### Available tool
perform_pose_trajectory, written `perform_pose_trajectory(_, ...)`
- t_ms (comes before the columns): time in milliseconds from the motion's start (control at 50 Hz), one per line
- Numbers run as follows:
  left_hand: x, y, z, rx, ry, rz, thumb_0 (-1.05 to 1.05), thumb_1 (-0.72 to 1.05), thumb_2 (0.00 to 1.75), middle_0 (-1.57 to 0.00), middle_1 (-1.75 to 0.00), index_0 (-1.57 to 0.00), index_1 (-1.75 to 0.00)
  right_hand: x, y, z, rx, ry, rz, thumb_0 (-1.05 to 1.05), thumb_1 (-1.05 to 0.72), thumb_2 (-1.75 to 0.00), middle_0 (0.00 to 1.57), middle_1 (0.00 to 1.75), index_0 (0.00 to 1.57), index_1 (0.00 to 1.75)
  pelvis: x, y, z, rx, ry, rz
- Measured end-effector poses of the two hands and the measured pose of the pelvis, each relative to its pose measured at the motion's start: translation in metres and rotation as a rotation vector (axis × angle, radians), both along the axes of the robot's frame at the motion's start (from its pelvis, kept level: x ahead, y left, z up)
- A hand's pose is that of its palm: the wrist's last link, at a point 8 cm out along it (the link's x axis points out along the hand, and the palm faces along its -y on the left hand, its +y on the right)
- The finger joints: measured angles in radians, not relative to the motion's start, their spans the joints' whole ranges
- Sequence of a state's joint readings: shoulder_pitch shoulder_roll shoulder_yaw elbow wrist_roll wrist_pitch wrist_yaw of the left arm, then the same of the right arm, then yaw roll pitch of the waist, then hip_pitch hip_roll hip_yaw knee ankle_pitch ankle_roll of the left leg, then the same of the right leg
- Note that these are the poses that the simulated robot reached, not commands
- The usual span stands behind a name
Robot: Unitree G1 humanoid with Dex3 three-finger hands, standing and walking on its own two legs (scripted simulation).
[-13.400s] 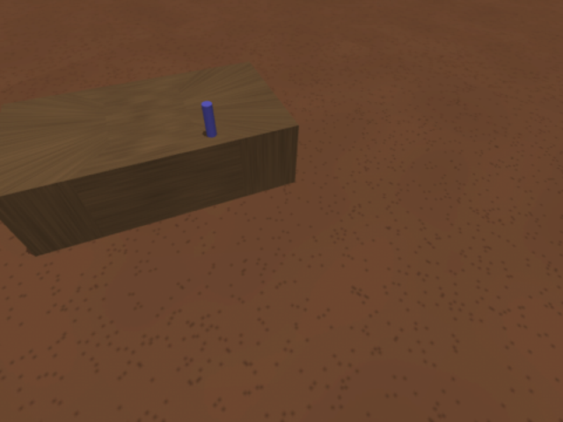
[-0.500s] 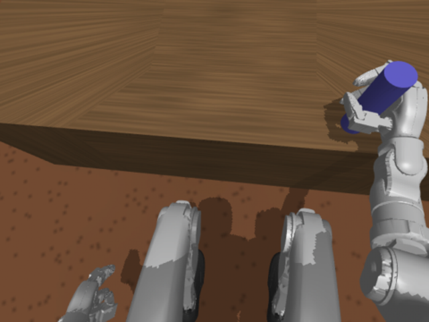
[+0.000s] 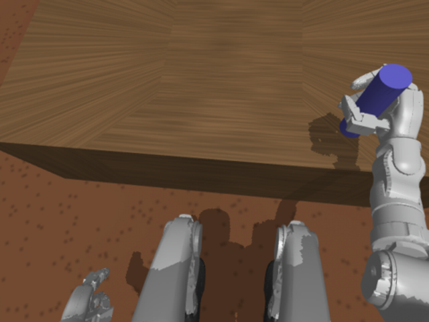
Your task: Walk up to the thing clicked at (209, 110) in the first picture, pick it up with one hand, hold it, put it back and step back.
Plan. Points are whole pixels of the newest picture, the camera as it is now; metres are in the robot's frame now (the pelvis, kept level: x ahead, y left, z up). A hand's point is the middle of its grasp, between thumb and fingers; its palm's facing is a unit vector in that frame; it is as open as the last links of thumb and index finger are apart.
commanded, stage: settle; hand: right
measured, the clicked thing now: (369, 106) +0.48 -0.23 +0.02
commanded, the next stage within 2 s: lift in 0.52 s
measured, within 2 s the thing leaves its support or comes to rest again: neither
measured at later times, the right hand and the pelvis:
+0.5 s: hand (370, 89) +0.49 -0.21 +0.06, palm faces +0.12 +0.99 -0.01, open 5.6 cm; pelvis +0.01 +0.00 +0.04, yaw +0 degrees
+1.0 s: hand (389, 89) +0.46 -0.21 +0.10, palm faces +0.13 +0.99 -0.02, open 5.6 cm; pelvis +0.02 -0.01 +0.08, yaw -1 degrees
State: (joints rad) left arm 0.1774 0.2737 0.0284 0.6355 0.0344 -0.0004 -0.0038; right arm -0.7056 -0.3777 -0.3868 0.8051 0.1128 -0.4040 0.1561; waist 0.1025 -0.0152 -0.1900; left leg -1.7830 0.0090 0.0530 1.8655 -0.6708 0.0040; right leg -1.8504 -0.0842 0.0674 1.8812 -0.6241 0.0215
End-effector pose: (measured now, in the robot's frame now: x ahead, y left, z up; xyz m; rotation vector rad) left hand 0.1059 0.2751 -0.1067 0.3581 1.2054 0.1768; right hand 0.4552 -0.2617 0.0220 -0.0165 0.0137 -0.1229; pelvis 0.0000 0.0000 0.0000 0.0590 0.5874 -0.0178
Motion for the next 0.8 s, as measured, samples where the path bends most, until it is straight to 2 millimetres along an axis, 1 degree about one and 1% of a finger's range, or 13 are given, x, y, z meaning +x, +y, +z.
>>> perform_pose_trajectory(200, -0.001, 0.001, 0.018, 0.011, 0.017, 0.003, 0.01, 0.9, 0.89, -0.2, -0.3, -0.2, -0.3, 0.005, -0.003, 0.016, 0.002, -0.002, -0.003, 0.02, -0.14, -1.11, 1.0, 1.13, 0.98, 1.12, 0.005, -0.002, 0.017, 0.001, -0.003, -0.005)
perform_pose_trajectory(460, 0.007, -0.005, 0.036, -0.007, 0.01, 0.001, 0.01, 0.9, 0.89, -0.2, -0.3, -0.2, -0.3, 0.01, -0.002, 0.034, 0.004, -0.004, -0.001, 0.02, -0.14, -1.11, 1.0, 1.13, 0.98, 1.12, 0.013, -0.002, 0.036, 0.001, -0.01, -0.007)
perform_pose_trajectory(660, 0.013, -0.01, 0.045, -0.016, -0.004, -0.004, 0.01, 0.9, 0.89, -0.2, -0.3, -0.2, -0.3, 0.006, -0.002, 0.042, 0.005, -0.011, 0.0, 0.02, -0.14, -1.11, 0.99, 1.13, 0.98, 1.12, 0.014, -0.004, 0.045, 0.004, -0.018, -0.008)
perform_pose_trajectory(800, 0.014, -0.014, 0.051, -0.024, -0.009, -0.007, 0.01, 0.91, 0.89, -0.2, -0.3, -0.21, -0.3, -0.001, -0.003, 0.05, -0.005, -0.009, -0.003, 0.02, -0.14, -1.11, 0.99, 1.13, 0.98, 1.12, 0.015, -0.005, 0.052, 0.003, -0.031, -0.012)
